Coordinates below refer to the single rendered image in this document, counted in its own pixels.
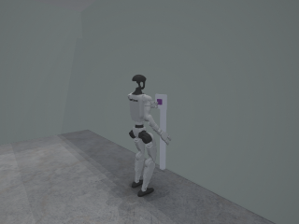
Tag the panel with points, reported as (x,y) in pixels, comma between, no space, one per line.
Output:
(162,108)

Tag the button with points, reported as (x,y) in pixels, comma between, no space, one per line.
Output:
(160,101)

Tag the robot right upper arm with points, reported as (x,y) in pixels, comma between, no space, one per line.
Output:
(147,106)

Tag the robot left hand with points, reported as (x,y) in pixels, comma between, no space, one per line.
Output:
(154,104)

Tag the robot right hand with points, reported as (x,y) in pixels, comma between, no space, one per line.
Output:
(164,137)

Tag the robot right forearm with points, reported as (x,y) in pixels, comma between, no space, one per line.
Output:
(154,126)

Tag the robot torso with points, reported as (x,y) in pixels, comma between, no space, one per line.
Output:
(137,114)

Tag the robot right thigh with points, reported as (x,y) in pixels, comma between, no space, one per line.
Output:
(151,147)

